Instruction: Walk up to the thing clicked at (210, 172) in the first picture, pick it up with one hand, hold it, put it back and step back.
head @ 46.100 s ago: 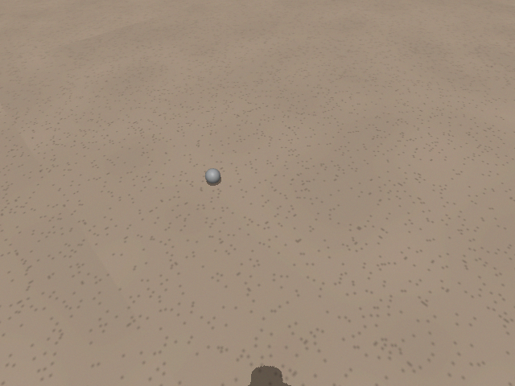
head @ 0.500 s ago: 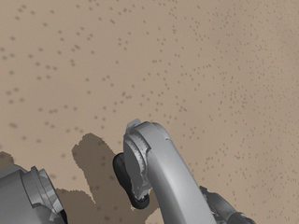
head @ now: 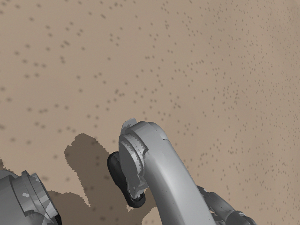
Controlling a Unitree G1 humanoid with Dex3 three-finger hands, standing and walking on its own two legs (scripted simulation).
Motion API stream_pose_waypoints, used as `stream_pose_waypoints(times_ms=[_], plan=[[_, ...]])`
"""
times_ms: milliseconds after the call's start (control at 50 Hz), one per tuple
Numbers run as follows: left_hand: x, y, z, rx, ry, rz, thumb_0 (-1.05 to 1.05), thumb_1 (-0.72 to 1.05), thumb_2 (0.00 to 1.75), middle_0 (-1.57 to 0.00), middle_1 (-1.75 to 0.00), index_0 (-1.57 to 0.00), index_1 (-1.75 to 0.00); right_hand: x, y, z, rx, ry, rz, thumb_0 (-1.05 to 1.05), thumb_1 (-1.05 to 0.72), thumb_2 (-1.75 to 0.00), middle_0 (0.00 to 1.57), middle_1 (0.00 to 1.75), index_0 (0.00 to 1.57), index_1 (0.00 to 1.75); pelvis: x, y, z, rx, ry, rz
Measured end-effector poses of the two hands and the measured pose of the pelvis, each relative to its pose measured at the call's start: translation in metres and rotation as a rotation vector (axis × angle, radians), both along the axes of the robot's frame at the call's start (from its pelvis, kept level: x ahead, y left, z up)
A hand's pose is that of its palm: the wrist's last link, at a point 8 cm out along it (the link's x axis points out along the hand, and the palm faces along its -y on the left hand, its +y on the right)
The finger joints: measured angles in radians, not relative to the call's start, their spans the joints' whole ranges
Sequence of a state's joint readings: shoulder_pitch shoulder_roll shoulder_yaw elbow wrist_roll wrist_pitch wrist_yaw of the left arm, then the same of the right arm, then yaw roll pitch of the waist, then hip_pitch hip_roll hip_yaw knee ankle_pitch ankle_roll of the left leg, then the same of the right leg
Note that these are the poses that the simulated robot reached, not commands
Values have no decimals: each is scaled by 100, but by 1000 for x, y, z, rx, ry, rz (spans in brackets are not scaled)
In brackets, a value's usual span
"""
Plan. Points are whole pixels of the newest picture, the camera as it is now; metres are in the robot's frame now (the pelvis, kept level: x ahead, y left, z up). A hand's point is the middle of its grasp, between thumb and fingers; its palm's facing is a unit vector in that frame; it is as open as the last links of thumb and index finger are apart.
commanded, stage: open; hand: left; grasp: from above
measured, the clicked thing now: out of the picture +0.47 +0.36 -0.26
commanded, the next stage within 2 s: withdraw in 1.02 s
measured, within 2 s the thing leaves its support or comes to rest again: rests again in 0.10 s
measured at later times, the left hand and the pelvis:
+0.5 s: hand out of the picture +0.46 +0.36 -0.24, palm faces -0.45 -0.16 -0.88, open 13.4 cm; pelvis +0.00 +0.00 +0.00, yaw +0 degrees
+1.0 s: hand out of the picture +0.46 +0.36 -0.24, palm faces -0.45 -0.15 -0.88, open 13.8 cm; pelvis +0.00 +0.00 +0.00, yaw +0 degrees
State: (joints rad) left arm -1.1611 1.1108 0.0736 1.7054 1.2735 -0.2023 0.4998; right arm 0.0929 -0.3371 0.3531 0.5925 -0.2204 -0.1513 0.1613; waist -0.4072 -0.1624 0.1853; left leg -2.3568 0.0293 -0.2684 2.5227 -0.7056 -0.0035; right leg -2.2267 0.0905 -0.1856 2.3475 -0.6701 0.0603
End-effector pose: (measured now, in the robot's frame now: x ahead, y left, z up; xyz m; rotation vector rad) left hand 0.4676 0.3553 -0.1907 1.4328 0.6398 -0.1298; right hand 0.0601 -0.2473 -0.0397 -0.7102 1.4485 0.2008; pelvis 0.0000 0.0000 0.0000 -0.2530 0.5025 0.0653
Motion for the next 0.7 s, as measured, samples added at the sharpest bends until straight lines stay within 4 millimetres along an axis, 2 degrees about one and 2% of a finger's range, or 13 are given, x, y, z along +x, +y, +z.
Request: stream_pose_waypoints(times_ms=[100,200,420,700], plan=[[2,1,-1,2,-8,-3,0,-5,71,-46,-91,-57,-88,1,0,0,-2,3,9,0,-91,-90,20,30,20,30,0,0,0,-2,0,-2],[3,3,0,6,-14,-2,0,-7,76,-37,-96,-46,-94,3,0,1,0,4,14,0,-91,-90,20,30,20,30,0,0,1,-4,1,-3],[4,4,4,6,-9,4,0,-37,92,-15,-108,-19,-105,6,2,1,8,-12,17,0,-90,-90,20,30,20,30,-1,1,2,-6,-3,-4],[3,4,3,2,-10,-7,0,-46,95,-9,-109,-11,-106,1,2,3,2,0,16,0,-90,-89,20,30,20,30,-2,1,3,-7,-6,-4]])
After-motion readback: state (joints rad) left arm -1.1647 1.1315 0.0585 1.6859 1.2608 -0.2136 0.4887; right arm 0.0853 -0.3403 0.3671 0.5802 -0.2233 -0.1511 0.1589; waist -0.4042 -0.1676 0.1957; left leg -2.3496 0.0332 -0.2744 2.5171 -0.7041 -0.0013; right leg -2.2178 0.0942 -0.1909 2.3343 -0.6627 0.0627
